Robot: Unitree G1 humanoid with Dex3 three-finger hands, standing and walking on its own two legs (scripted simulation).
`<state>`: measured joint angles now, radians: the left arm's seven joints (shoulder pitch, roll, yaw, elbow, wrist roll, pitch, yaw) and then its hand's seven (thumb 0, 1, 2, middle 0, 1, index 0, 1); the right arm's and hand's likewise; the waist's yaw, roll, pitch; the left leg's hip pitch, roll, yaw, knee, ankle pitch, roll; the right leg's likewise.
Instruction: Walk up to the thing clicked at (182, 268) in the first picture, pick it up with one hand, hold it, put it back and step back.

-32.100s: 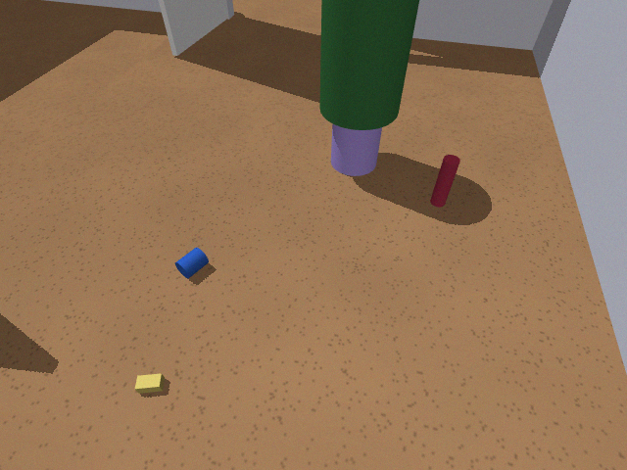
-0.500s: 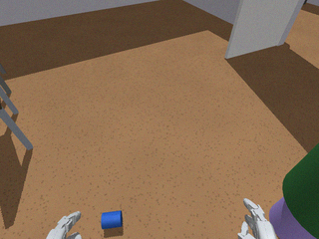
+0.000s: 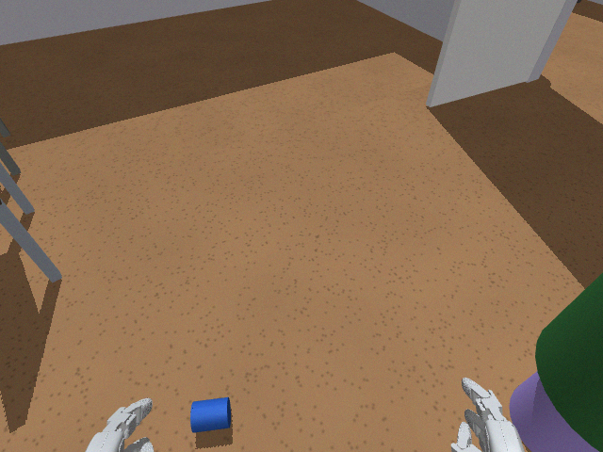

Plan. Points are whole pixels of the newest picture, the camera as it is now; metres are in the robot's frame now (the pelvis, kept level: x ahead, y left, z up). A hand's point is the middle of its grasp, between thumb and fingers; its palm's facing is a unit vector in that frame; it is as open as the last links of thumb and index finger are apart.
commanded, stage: home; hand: left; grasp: from above
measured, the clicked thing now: (211, 414) +0.40 +0.25 -0.68
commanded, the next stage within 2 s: stand in 0.48 s
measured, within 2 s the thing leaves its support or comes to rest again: neither
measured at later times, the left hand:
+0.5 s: hand out of the picture +0.16 +0.18 -0.04, palm faces +0.04 -0.98 -0.20, open 7.4 cm
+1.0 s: hand out of the picture +0.07 +0.24 -0.11, palm faces +0.03 -0.95 -0.32, open 7.4 cm
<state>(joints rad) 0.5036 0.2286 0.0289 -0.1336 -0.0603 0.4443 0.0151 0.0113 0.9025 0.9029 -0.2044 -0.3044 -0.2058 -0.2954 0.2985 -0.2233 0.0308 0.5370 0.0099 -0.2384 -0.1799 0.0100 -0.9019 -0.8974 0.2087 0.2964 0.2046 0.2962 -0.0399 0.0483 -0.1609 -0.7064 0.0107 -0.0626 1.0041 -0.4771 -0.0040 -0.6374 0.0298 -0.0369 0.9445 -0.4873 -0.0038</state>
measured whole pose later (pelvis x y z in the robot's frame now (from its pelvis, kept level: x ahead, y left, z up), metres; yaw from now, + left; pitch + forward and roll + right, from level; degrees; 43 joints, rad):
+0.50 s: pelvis +0.00 +0.00 +0.00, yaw +0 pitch +10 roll -2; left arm 0.51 0.23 0.03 -0.14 -0.06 0.45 0.02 0.01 0.90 0.90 -0.20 -0.30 -0.21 -0.30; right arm 0.30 -0.22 0.03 0.53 0.01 -0.22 -0.17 0.01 -0.90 -0.90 0.21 0.30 0.20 0.30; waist -0.04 0.05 -0.16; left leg -0.70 0.01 -0.06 1.01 -0.48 0.00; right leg -0.63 0.03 -0.04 0.95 -0.49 0.00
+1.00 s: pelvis +0.00 +0.01 +0.05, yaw -1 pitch -2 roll +0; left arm 0.22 0.28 0.05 0.93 0.03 0.03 0.03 0.01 0.90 0.90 -0.21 -0.30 -0.21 -0.30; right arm 0.19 -0.28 -0.04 0.98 -0.04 -0.01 -0.02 0.01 -0.90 -0.90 0.21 0.30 0.20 0.30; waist 0.02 0.00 0.05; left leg -0.25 -0.02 -0.02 0.56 -0.28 0.01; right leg -0.21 -0.01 0.01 0.56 -0.31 0.01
